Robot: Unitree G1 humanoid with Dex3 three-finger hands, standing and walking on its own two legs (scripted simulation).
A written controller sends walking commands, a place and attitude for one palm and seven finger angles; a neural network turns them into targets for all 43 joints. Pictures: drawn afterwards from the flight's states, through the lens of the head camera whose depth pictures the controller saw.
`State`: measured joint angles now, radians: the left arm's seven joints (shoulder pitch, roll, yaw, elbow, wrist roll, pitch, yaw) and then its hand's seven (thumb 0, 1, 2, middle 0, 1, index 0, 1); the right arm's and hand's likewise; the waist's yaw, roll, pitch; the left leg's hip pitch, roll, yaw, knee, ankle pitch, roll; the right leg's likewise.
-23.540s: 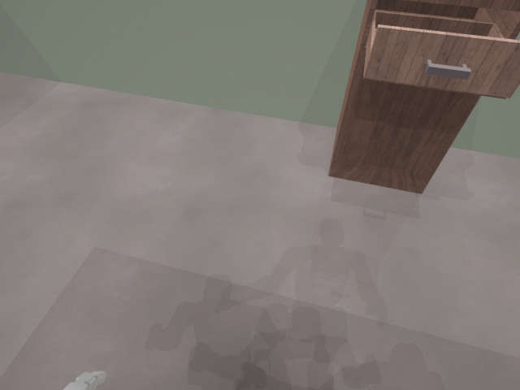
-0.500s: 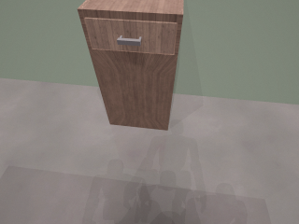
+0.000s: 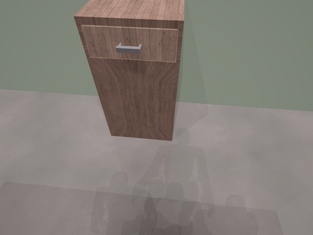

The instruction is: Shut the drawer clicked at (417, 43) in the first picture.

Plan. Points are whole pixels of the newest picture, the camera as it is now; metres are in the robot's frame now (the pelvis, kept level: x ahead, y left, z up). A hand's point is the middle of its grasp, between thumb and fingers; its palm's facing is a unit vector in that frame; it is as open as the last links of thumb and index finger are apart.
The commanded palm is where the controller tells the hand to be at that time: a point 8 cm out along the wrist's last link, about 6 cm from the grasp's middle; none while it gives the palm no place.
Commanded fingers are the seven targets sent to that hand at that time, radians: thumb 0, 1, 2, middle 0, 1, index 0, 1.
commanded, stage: look to check the result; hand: left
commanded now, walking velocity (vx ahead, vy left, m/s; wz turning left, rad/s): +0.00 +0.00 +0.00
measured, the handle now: (129, 47) +0.90 +0.17 +0.02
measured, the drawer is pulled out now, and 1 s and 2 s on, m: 0.00 0.00 0.00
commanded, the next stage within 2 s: stand and wait in 0.58 s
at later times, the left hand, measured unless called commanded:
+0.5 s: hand out of the picture +0.03 +0.19 -0.17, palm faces +0.01 -0.97 -0.24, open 7.4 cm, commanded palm none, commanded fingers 0.00 0.90 0.90 -0.20 -0.30 -0.20 -0.30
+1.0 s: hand out of the picture +0.05 +0.19 -0.17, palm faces +0.00 -0.97 -0.25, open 7.4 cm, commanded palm none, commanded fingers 0.00 0.90 0.90 -0.20 -0.30 -0.20 -0.30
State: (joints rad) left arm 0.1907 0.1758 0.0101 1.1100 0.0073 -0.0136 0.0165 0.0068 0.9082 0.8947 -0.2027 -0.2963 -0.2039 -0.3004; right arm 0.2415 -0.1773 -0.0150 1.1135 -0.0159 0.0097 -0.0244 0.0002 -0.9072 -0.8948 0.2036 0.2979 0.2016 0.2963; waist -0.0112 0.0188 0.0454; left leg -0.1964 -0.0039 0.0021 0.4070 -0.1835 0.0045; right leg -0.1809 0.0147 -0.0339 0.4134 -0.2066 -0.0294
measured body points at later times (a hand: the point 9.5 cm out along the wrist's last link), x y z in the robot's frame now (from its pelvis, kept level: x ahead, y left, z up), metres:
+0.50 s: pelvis +0.01 -0.01 +0.00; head +0.03 -0.02 +0.45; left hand +0.04 +0.24 -0.15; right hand +0.03 -0.25 -0.16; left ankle +0.02 +0.12 -0.74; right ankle +0.01 -0.10 -0.74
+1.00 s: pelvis +0.02 -0.01 +0.00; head +0.04 -0.01 +0.45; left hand +0.06 +0.24 -0.15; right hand +0.03 -0.25 -0.16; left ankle +0.02 +0.12 -0.74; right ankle +0.01 -0.10 -0.74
